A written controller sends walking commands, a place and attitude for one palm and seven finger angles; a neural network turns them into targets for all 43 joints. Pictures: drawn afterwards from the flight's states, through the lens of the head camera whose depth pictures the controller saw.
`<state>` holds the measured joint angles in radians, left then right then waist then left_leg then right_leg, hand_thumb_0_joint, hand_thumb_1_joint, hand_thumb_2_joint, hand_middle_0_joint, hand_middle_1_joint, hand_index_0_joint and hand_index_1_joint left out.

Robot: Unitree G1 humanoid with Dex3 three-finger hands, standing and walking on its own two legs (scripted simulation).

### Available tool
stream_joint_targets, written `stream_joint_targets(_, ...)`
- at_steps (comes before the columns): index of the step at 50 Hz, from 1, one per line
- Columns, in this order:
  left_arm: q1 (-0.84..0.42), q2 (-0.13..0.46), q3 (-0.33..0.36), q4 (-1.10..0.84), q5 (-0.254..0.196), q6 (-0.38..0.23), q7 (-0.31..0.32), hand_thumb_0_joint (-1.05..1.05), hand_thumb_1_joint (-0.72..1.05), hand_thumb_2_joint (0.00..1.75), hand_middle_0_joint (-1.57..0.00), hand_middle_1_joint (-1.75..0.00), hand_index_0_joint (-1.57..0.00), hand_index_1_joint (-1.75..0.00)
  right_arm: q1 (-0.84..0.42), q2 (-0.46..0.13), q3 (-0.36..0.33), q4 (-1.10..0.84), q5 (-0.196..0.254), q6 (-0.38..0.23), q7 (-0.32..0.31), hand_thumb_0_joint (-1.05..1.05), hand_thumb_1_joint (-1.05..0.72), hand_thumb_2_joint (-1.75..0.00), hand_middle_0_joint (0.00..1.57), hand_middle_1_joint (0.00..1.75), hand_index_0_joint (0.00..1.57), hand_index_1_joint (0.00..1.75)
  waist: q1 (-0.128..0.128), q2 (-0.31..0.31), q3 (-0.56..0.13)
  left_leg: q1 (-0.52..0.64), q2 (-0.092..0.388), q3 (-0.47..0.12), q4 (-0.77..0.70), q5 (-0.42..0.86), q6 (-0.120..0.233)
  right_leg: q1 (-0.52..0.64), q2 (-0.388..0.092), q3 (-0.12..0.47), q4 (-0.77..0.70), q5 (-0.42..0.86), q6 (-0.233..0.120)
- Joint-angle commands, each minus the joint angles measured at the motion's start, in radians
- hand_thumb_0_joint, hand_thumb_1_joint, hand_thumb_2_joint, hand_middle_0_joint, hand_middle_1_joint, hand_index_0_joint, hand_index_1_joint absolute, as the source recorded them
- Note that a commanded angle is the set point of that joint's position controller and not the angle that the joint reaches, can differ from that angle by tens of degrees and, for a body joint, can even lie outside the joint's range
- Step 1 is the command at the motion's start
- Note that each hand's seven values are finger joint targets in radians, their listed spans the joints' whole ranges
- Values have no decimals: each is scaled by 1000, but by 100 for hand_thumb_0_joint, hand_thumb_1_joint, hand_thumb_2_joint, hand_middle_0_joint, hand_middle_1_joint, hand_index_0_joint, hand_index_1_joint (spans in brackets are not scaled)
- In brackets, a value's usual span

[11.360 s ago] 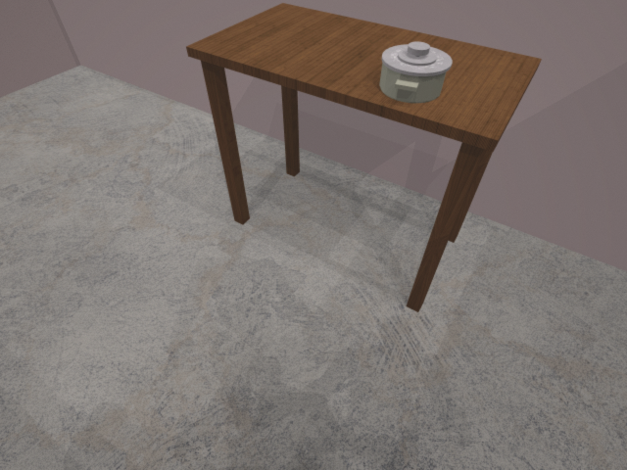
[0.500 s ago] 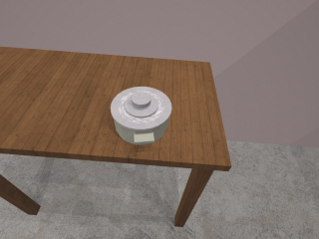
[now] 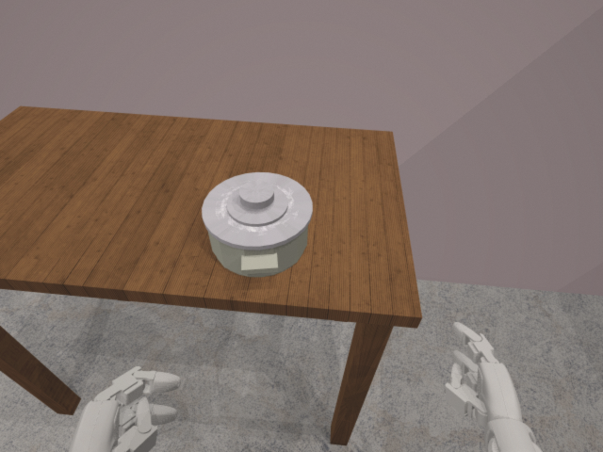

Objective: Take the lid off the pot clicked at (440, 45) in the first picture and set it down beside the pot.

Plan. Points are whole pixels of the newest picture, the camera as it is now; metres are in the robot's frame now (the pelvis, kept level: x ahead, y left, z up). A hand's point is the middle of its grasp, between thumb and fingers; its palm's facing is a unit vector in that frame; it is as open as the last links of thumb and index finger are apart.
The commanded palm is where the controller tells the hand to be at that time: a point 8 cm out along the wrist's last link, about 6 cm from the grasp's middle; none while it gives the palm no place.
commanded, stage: lift the closed hand beside the body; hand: left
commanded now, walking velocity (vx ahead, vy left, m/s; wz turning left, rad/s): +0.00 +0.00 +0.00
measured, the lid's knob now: (256, 194) +0.45 +0.12 +0.12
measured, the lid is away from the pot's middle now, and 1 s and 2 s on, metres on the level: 0.00 0.00 0.00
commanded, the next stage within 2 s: raise the hand higher, near the body in 0.20 s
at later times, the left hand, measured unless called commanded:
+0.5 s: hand (110, 402) +0.15 +0.22 +0.08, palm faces +0.30 -0.85 -0.44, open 3.1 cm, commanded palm +0.09 +0.26 +0.11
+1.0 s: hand (79, 354) +0.17 +0.24 +0.14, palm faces +0.38 -0.83 -0.40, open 3.1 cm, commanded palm +0.11 +0.27 +0.16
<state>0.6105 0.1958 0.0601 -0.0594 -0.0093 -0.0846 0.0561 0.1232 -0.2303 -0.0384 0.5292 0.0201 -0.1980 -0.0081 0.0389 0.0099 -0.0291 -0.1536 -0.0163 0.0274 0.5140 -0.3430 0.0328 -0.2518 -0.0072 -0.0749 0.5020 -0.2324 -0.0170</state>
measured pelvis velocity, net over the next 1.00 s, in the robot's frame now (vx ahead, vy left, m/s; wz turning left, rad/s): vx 0.00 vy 0.00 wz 0.01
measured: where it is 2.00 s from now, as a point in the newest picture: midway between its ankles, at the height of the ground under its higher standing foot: outside the picture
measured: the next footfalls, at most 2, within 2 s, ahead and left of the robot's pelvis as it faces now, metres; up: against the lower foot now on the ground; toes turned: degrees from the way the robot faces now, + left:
none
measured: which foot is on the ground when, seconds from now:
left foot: down 0.00-1.00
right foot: down 0.00-1.00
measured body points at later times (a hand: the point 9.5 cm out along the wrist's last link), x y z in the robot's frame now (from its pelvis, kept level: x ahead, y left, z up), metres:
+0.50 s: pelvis +0.01 -0.02 +0.00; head +0.01 -0.04 +0.45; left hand +0.13 +0.26 +0.10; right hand +0.18 -0.23 -0.09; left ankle -0.04 +0.09 -0.74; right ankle +0.02 -0.11 -0.74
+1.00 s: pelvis +0.00 +0.00 +0.00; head -0.01 -0.01 +0.45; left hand +0.14 +0.28 +0.16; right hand +0.22 -0.19 -0.06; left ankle -0.04 +0.09 -0.74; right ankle +0.02 -0.11 -0.74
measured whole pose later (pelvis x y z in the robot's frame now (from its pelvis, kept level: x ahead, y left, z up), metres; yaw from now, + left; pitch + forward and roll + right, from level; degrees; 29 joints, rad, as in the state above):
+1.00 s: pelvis +0.00 +0.00 +0.00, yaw +1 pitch -4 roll -1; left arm 0.60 0.30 0.25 -0.47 -0.02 -0.15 0.09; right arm 0.18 -0.19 0.01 0.61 0.00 -0.21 -0.03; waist 0.08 0.06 0.02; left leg -0.07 -0.02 0.02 0.46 -0.33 0.04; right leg -0.16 -0.01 -0.08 0.45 -0.22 -0.01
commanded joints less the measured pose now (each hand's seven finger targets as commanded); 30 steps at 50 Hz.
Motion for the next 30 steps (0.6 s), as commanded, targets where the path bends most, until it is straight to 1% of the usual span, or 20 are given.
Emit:
stream_joint_targets(1, 13, 119, 91, -288, -14, -75, 15, 0, 90, 90, -117, -136, -117, -136, 0, -69, -7, -129, -16, -18, -24, 0, -90, -90, 20, 30, 20, 30, -15, 39, -35, -91, -2, -10, -80, 251, -9, 101, -6, 32, -80, 157, -3)
stream_joint_targets(2, -2, 127, 98, -302, -14, -73, 16, 0, 90, 90, -121, -140, -121, -140, -6, -74, -7, -133, -17, -16, -25, 0, -90, -90, 20, 30, 20, 30, -27, 21, -34, -82, 0, -11, -69, 248, -8, 89, -4, 29, -87, 162, 2)
stream_joint_targets(3, -5, 115, 89, -308, -15, -73, 14, 0, 90, 90, -126, -145, -126, -145, -8, -73, -4, -133, -20, -12, -29, 0, -90, -90, 20, 30, 20, 30, -24, 3, -29, -89, -3, -11, -69, 242, -4, 88, -5, 28, -91, 162, 5)
stream_joint_targets(4, -12, 128, 95, -328, -16, -72, 14, 0, 90, 90, -130, -150, -130, -150, -6, -74, -4, -133, -20, -11, -34, 0, -90, -90, 20, 30, 20, 30, -23, 3, -36, -81, -4, -10, -67, 245, -1, 96, -7, 36, -92, 168, 7)
stream_joint_targets(6, -2, 148, 120, -365, -17, -71, 18, 0, 90, 90, -130, -150, -130, -150, -11, -69, -1, -127, -20, -14, -39, 0, -90, -90, 20, 30, 20, 30, -12, 31, -48, -66, -5, -10, -71, 250, -1, 117, -13, 39, -99, 170, 8)
stream_joint_targets(7, 9, 169, 149, -364, -18, -67, 23, 0, 90, 90, -130, -150, -130, -150, -24, -66, 0, -122, -20, -15, -40, 0, -90, -90, 20, 30, 20, 30, -11, 28, -43, -64, -4, -13, -71, 245, -1, 119, -12, 36, -105, 163, 9)
stream_joint_targets(9, 19, 179, 161, -409, -20, -71, 24, 0, 90, 90, -130, -150, -130, -150, -30, -61, 3, -116, -22, -20, -44, 0, -90, -90, 20, 30, 20, 30, 0, 18, -48, -52, -1, -17, -81, 263, 1, 142, -16, 37, -113, 169, 8)
stream_joint_targets(11, 47, 181, 175, -402, -19, -67, 26, 0, 90, 90, -130, -150, -130, -150, -41, -56, 4, -102, -22, -24, -47, 0, -90, -90, 20, 30, 20, 30, 7, 3, -30, -51, 2, -18, -87, 278, 2, 151, -18, 37, -118, 177, 11)
stream_joint_targets(12, 68, 197, 202, -399, -20, -67, 28, 0, 90, 90, -130, -150, -130, -150, -55, -54, 3, -98, -19, -25, -45, 0, -90, -90, 20, 30, 20, 30, 13, -12, -29, -47, 6, -22, -89, 275, 0, 152, -15, 33, -122, 163, 11)
stream_joint_targets(16, 86, 204, 214, -434, -14, -77, 34, 0, 90, 90, -130, -150, -130, -150, -65, -47, 5, -80, -21, -41, -50, 0, -90, -90, 20, 30, 20, 30, 24, 15, -27, -40, 8, -22, -102, 293, 2, 169, -21, 33, -125, 163, 14)
stream_joint_targets(17, 119, 209, 235, -406, -15, -75, 35, 0, 90, 90, -130, -150, -130, -150, -75, -46, 1, -72, -18, -41, -46, 0, -90, -90, 20, 30, 20, 30, 27, -16, -15, -44, 12, -27, -104, 287, 1, 163, -16, 29, -129, 148, 14)
stream_joint_targets(18, 118, 187, 209, -412, -14, -81, 29, 0, 90, 90, -130, -150, -130, -150, -76, -45, 3, -75, -17, -42, -47, 0, -90, -90, 20, 30, 20, 30, 26, -34, 1, -48, 12, -25, -108, 281, 4, 156, -18, 26, -132, 135, 15)
stream_joint_targets(19, 93, 201, 215, -427, -14, -87, 30, 0, 90, 90, -130, -150, -130, -150, -76, -51, -1, -74, -15, -45, -49, 0, -90, -90, 20, 30, 20, 30, 23, -38, 1, -42, 13, -22, -108, 272, 6, 151, -21, 32, -136, 123, 17)
stream_joint_targets(21, 81, 225, 235, -469, -11, -100, 38, 0, 90, 90, -130, -150, -130, -150, -70, -54, -3, -71, -17, -58, -52, 0, -90, -90, 20, 30, 20, 30, 29, -6, -26, -28, 13, -22, -109, 265, 6, 158, -25, 37, -140, 103, 18)
stream_joint_targets(22, 100, 237, 254, -466, -12, -99, 43, 0, 90, 90, -130, -150, -130, -150, -82, -52, -4, -68, -13, -62, -52, 0, -90, -90, 20, 30, 20, 30, 31, -1, -21, -23, 16, -22, -107, 264, 4, 152, -22, 38, -142, 97, 18)
stream_joint_targets(23, 95, 231, 248, -484, -10, -106, 44, 0, 90, 90, -130, -150, -130, -150, -73, -51, -2, -68, -16, -66, -53, 0, -90, -90, 20, 30, 20, 30, 31, -6, -32, -26, 13, -23, -112, 269, 6, 163, -25, 34, -138, 103, 18)
stream_joint_targets(24, 130, 237, 266, -472, -10, -106, 48, 0, 90, 90, -130, -150, -130, -150, -72, -49, -8, -62, -14, -66, -55, 0, -90, -90, 20, 30, 20, 30, 38, -8, -35, -22, 19, -22, -113, 282, 4, 169, -24, 33, -133, 118, 17)
stream_joint_targets(26, 107, 218, 240, -492, -9, -112, 45, 0, 90, 90, -130, -150, -130, -150, -73, -52, -6, -63, -12, -69, -53, 0, -90, -90, 20, 30, 20, 30, 31, 3, -8, -21, 17, -20, -115, 285, 4, 154, -23, 34, -132, 126, 16)
stream_joint_targets(29, 87, 239, 265, -516, -11, -123, 49, 0, 90, 90, -130, -150, -130, -150, -70, -55, -8, -63, -11, -73, -54, 0, -90, -90, 20, 30, 20, 30, 32, -7, -8, -14, 20, -23, -119, 276, 4, 150, -21, 32, -137, 111, 15)
stream_joint_targets(30, 81, 237, 261, -530, -9, -125, 50, 0, 90, 90, -130, -150, -130, -150, -66, -57, -7, -65, -12, -76, -55, 0, -90, -90, 20, 30, 20, 30, 32, 10, -14, -10, 19, -22, -120, 282, 3, 154, -21, 33, -133, 120, 15)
